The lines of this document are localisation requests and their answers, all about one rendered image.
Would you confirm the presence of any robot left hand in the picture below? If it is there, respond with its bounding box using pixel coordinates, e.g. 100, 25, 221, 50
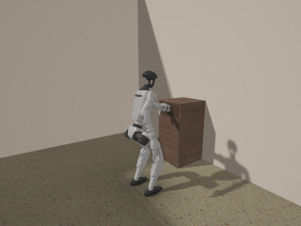
158, 103, 170, 115

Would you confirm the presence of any robot head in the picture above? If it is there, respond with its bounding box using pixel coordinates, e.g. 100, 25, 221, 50
140, 71, 158, 90

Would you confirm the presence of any drawer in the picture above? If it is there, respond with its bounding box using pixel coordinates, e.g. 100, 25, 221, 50
160, 102, 180, 119

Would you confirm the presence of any right robot forearm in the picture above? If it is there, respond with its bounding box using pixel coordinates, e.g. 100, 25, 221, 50
143, 110, 156, 140

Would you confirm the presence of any cabinet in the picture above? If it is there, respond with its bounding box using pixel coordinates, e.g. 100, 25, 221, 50
158, 97, 206, 169

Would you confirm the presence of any robot right hand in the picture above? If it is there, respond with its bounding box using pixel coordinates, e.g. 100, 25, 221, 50
150, 139, 162, 160

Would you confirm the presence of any robot right upper arm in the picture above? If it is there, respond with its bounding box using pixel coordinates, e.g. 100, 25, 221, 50
140, 90, 157, 119

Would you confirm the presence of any robot left thigh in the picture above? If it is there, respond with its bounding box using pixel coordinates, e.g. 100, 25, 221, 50
124, 129, 151, 157

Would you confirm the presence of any left robot forearm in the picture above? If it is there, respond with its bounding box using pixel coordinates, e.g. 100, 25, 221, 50
152, 102, 162, 109

